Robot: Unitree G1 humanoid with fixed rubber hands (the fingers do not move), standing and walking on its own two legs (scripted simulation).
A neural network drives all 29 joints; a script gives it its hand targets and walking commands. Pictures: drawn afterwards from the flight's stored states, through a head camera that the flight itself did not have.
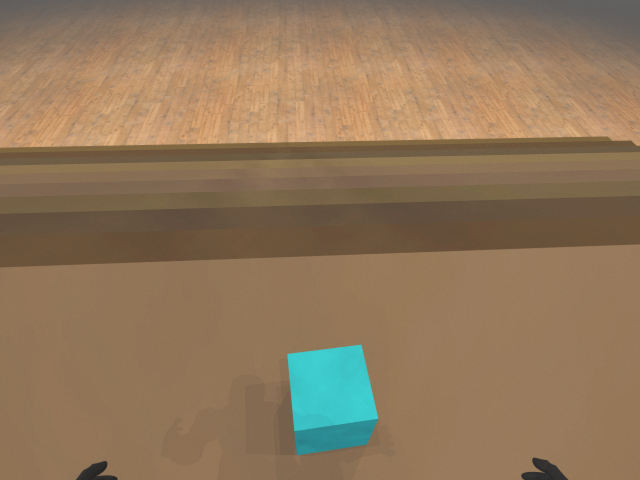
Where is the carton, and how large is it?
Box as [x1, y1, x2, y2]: [287, 345, 377, 454]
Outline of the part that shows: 361,345 287,354 297,454 367,443 377,420 377,415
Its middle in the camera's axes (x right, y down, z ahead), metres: +0.02 +0.46 +1.10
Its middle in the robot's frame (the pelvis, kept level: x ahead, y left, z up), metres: +0.43 -0.04 -0.66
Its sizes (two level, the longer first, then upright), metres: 0.210 0.200 0.250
